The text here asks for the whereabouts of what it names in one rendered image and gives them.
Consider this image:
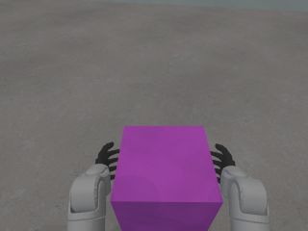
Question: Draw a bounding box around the robot right forearm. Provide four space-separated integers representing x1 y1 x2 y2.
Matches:
220 166 271 231

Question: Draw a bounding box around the robot left forearm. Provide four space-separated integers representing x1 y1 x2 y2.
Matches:
66 164 112 231

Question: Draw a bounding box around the carton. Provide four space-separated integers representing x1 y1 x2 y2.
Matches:
110 125 223 231

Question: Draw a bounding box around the right robot hand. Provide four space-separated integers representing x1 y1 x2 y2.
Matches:
210 143 236 183

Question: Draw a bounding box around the left robot hand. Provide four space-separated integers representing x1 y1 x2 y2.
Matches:
95 142 120 180

